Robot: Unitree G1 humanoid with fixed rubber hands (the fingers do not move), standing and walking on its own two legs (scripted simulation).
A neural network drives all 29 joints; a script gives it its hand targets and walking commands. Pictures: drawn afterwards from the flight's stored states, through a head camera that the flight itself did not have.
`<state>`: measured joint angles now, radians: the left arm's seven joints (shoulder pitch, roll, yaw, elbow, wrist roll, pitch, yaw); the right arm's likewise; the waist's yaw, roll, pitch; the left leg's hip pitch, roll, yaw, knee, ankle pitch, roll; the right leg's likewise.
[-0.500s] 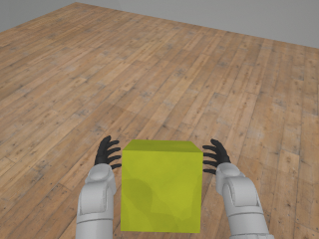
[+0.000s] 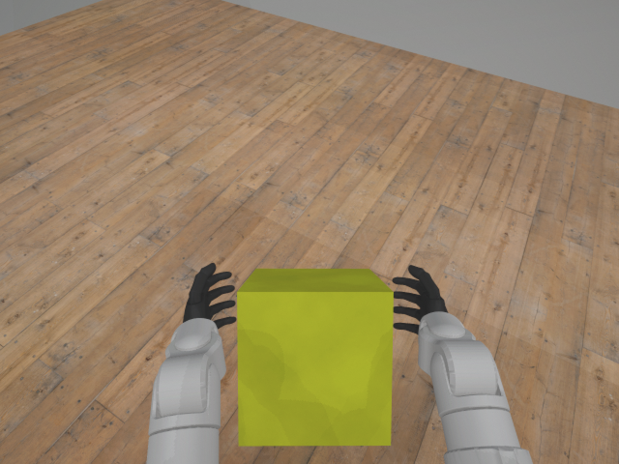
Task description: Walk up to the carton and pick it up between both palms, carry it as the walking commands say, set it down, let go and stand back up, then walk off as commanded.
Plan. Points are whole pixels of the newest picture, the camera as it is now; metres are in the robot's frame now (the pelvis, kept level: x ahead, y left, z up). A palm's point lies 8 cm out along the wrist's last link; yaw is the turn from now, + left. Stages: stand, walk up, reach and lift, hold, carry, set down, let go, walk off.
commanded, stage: carry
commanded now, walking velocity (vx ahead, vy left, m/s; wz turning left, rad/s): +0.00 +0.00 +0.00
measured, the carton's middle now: (313, 344) +0.33 +0.02 -0.11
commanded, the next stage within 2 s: none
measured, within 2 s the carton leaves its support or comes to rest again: neither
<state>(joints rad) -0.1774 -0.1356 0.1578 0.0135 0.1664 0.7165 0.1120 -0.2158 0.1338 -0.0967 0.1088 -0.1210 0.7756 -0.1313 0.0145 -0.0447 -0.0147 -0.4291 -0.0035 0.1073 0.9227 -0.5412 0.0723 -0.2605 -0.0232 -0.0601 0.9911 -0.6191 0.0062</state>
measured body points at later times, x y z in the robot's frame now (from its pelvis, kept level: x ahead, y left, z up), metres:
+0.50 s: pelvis +0.29 +0.06 -0.02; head +0.30 +0.09 +0.43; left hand +0.58 +0.24 +0.01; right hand +0.59 -0.07 +0.00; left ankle +0.28 +0.09 -0.69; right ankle +0.11 -0.08 -0.60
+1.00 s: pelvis +0.56 +0.13 -0.01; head +0.58 +0.17 +0.44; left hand +0.84 +0.32 +0.01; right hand +0.87 +0.02 +0.01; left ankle +0.64 +0.18 -0.69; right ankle +0.44 -0.04 -0.66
